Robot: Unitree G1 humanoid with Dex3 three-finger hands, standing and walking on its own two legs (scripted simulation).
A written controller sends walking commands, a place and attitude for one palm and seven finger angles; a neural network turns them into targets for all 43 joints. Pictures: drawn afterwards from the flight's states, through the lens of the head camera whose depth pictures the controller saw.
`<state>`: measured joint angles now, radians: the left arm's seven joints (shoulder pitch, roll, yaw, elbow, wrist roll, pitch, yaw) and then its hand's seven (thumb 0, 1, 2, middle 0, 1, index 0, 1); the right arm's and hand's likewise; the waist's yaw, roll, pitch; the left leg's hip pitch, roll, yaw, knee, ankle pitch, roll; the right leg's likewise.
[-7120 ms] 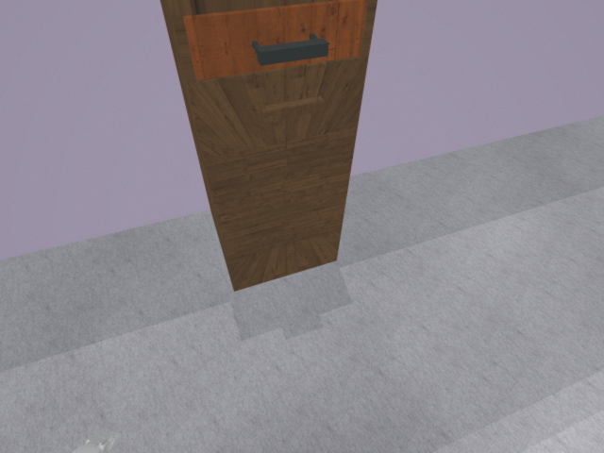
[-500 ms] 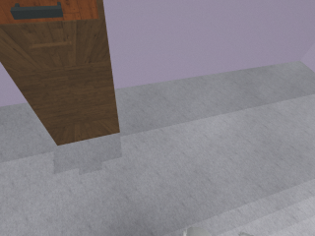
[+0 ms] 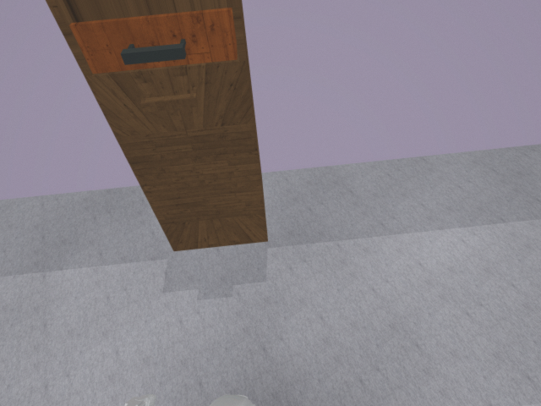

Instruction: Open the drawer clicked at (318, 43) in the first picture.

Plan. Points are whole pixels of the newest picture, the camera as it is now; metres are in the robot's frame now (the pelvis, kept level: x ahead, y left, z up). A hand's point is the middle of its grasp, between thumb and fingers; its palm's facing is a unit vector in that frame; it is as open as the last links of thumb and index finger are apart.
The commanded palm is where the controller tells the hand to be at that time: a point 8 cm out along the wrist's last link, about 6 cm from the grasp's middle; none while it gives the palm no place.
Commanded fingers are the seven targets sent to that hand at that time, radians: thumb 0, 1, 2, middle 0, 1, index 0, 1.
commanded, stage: turn to face it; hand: left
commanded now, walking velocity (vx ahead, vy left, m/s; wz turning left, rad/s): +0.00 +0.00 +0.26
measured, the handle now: (155, 49) +0.87 +0.30 +0.14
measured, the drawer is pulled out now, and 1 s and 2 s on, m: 0.00 0.00 0.00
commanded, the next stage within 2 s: take the last steps up to it in 0.02 s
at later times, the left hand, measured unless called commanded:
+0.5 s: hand out of the picture -0.04 +0.27 -0.18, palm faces +0.18 -0.97 -0.17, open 7.4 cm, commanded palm none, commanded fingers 0.00 0.90 0.90 -0.20 -0.30 -0.20 -0.30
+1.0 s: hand (170, 334) +0.29 +0.23 -0.17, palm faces +0.11 -0.98 -0.18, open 7.4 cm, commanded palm none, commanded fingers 0.00 0.90 0.90 -0.20 -0.30 -0.20 -0.30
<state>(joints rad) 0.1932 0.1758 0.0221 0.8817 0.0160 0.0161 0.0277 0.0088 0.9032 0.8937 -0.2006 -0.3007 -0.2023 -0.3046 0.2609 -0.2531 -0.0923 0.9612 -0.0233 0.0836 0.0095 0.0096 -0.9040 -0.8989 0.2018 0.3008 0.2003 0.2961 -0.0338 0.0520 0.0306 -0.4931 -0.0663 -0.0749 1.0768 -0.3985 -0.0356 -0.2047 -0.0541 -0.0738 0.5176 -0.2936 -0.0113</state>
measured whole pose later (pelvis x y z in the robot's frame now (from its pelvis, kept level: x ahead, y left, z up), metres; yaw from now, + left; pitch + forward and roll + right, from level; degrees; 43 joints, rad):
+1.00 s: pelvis +0.20 +0.04 -0.02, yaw +7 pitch -3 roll +0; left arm 0.13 0.16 0.04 1.01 0.01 -0.07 0.00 0.01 0.91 0.89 -0.20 -0.30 -0.20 -0.30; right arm 0.48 -0.11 -0.03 1.18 0.00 -0.01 -0.03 0.01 -0.90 -0.90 0.20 0.30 0.20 0.30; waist -0.04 0.01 0.07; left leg -0.25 0.05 0.02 1.20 -0.45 0.04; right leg -0.34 -0.01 -0.16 0.63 -0.24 -0.09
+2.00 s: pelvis +0.35 +0.01 +0.00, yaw +7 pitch +0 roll +4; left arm 0.19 0.15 0.03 0.99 0.02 0.00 0.04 0.01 0.90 0.89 -0.20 -0.30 -0.20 -0.30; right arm 0.18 -0.24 -0.08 1.04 -0.02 0.09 -0.01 0.01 -0.91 -0.90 0.20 0.30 0.20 0.30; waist 0.01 0.05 0.07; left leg -0.42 -0.01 -0.01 1.10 -0.39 -0.05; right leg -0.29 -0.07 -0.08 0.52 -0.22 -0.04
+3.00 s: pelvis +0.38 +0.03 +0.00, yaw +9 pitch +0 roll +0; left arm 0.19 0.17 0.02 1.13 0.00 -0.01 0.05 0.00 0.95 0.89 -0.20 -0.30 -0.20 -0.30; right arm 0.25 -0.14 -0.02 1.16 -0.01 0.00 -0.06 0.01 -0.91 -0.90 0.20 0.30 0.20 0.30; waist -0.01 0.00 0.01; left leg -0.11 0.08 0.05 0.44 -0.33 -0.06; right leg -0.14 0.01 -0.12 0.46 -0.32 -0.04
